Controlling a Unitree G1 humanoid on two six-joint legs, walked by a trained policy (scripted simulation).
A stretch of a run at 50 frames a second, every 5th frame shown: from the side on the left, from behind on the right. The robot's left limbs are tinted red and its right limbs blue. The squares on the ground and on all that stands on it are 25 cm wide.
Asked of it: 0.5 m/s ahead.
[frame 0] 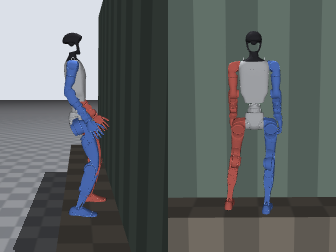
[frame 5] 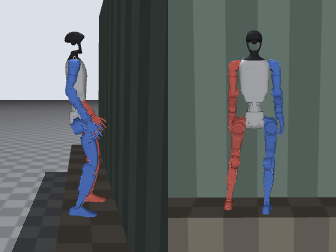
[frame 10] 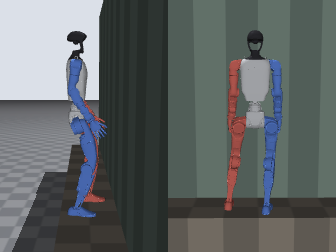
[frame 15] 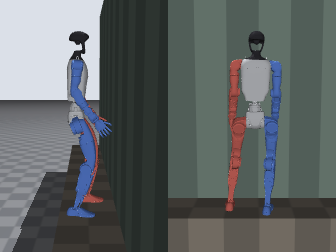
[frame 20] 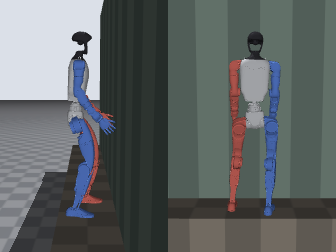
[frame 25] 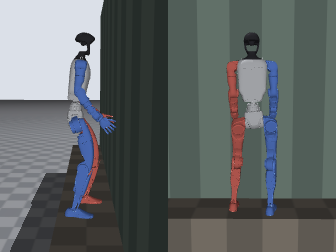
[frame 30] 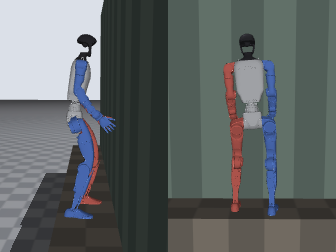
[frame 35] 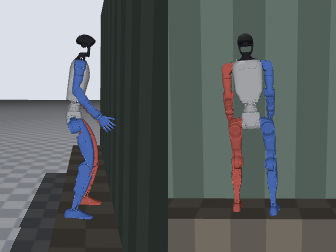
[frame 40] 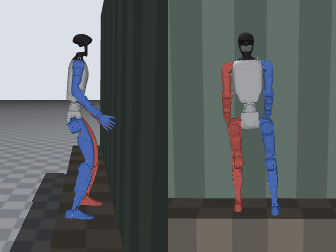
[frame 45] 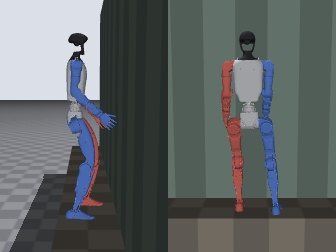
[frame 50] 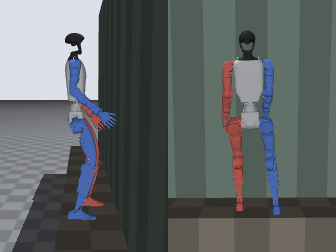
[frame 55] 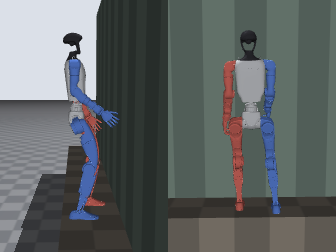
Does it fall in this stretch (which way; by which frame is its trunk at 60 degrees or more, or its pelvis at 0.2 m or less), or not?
no
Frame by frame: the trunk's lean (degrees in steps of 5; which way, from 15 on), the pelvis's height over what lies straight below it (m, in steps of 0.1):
0: 5, 0.8
5: 5, 0.8
10: 0, 0.8
15: 5, 0.8
20: 5, 0.8
25: 10, 0.8
30: 10, 0.8
35: 10, 0.8
40: 10, 0.8
45: 5, 0.8
50: 5, 0.8
55: 5, 0.8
